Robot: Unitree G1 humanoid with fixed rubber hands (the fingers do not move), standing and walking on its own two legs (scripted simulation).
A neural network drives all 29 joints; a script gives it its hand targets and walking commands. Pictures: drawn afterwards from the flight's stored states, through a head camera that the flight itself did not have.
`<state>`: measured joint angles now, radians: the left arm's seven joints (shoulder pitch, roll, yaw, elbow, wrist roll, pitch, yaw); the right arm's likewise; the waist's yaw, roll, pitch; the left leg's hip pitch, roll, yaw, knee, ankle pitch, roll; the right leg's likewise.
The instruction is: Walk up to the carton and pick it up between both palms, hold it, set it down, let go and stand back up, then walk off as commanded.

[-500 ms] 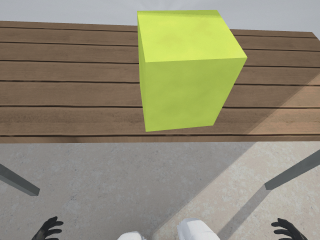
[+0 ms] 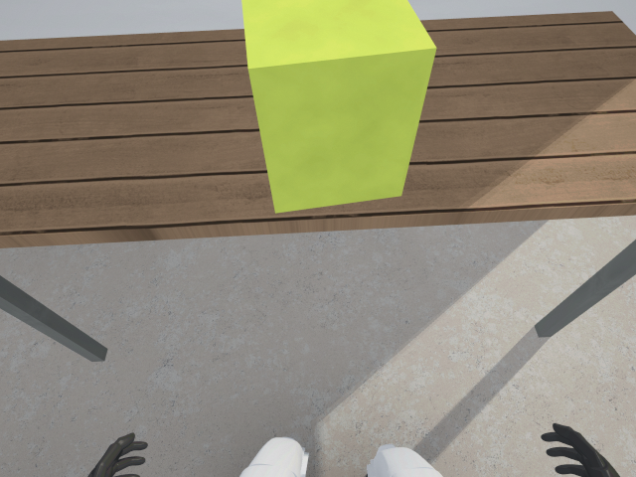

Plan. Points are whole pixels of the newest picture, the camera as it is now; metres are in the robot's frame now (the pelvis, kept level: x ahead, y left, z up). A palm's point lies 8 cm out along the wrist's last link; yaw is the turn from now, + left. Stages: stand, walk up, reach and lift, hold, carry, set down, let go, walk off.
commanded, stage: walk off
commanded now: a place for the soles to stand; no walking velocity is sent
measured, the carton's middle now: (328, 101) +0.62 +0.01 +0.10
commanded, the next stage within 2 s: stand in 1.38 s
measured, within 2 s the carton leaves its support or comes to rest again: neither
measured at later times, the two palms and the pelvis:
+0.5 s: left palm out of the picture +0.03 +0.36 -0.12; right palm out of the picture +0.03 -0.27 -0.04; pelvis -0.08 +0.04 +0.00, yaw -2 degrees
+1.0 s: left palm out of the picture -0.01 +0.31 -0.10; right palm out of the picture +0.03 -0.28 -0.06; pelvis -0.10 +0.02 +0.00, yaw +2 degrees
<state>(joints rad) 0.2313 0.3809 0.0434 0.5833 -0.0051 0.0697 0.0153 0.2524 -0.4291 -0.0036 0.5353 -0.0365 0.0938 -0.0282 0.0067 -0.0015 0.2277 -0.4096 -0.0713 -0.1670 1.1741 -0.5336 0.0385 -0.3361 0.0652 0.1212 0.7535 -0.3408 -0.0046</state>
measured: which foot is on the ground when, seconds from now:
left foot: up 0.00-0.12, down 0.14-0.64, up 0.66-0.90, down 0.92-1.00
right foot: down 0.00-0.14, up 0.16-0.60, down 0.62-1.00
